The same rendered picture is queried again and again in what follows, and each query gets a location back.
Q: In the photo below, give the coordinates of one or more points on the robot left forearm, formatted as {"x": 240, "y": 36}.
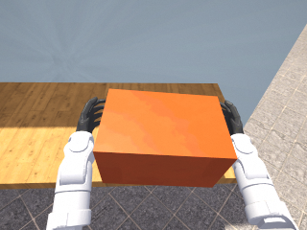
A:
{"x": 74, "y": 183}

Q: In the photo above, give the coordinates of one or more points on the carton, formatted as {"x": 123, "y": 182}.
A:
{"x": 162, "y": 139}

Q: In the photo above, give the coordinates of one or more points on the right robot hand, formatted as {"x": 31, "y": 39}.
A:
{"x": 232, "y": 118}

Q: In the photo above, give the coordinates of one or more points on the robot right forearm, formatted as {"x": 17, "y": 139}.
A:
{"x": 263, "y": 205}

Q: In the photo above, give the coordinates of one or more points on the left robot hand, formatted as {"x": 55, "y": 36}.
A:
{"x": 87, "y": 118}

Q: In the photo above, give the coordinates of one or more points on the table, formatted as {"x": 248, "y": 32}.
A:
{"x": 37, "y": 119}

